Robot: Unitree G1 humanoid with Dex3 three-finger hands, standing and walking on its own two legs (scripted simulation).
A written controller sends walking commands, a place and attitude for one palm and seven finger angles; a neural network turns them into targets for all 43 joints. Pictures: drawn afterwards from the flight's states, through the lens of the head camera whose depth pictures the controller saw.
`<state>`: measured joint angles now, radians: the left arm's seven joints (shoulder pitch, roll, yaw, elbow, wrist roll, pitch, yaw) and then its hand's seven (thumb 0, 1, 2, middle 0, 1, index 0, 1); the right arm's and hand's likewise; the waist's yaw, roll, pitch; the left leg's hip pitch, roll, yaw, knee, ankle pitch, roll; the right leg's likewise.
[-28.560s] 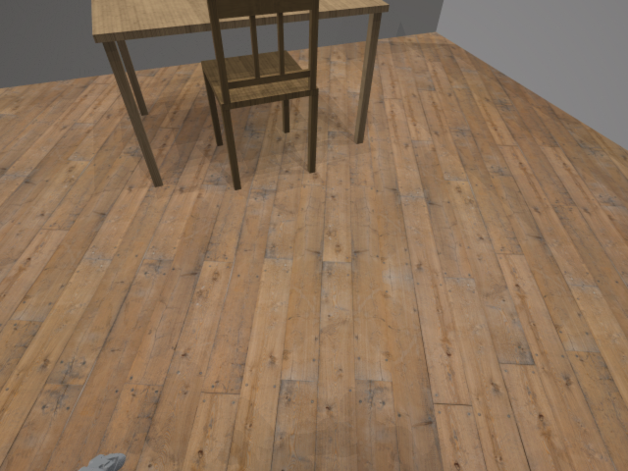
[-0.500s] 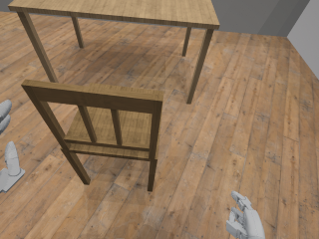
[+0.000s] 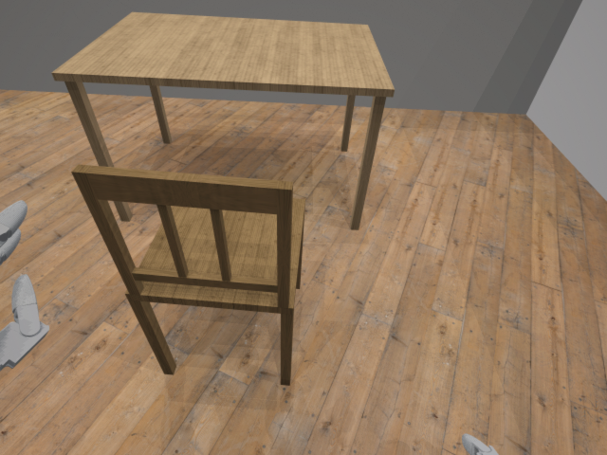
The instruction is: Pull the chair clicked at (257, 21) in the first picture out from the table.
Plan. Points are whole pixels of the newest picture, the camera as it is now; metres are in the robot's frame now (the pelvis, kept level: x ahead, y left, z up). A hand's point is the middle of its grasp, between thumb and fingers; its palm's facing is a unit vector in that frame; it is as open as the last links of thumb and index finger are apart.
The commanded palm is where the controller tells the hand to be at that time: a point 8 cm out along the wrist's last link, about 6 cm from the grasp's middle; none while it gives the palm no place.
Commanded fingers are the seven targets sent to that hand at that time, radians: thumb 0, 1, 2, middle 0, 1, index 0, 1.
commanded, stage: stop stepping back and stand still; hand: left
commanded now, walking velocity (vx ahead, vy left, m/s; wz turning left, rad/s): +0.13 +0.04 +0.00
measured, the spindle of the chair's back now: (174, 241) +0.58 +0.29 -0.11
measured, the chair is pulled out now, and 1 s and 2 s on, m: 0.60 0.60 0.60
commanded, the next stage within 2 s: let the arm hang, fingers relaxed in 0.68 s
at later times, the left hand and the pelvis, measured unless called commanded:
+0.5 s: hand (57, 300) +0.23 +0.26 +0.17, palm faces +0.33 -0.81 -0.49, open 7.4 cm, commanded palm +0.17 +0.30 +0.18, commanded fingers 0.00 0.90 0.90 -0.20 -0.30 -0.20 -0.30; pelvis +0.02 +0.01 +0.01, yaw -2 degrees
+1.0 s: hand out of the picture +0.12 +0.20 -0.12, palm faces +0.01 -0.96 -0.26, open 7.4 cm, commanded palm none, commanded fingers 0.00 0.90 0.90 -0.20 -0.30 -0.20 -0.30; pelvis +0.00 +0.01 +0.00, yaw +0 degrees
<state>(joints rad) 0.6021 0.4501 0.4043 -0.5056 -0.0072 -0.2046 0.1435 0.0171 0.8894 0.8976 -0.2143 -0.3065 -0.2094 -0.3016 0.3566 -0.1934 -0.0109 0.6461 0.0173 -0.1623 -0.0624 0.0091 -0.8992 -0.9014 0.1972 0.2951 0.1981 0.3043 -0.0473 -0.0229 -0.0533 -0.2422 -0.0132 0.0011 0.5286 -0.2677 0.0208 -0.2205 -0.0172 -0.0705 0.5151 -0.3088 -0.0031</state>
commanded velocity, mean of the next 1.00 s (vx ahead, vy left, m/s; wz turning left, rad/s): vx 0.02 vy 0.01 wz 0.00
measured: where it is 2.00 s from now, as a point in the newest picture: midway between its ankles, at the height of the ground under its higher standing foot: outside the picture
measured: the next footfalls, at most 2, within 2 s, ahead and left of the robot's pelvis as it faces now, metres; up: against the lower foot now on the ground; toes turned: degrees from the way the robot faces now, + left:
none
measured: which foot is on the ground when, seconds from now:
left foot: down 0.00-1.00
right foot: down 0.00-1.00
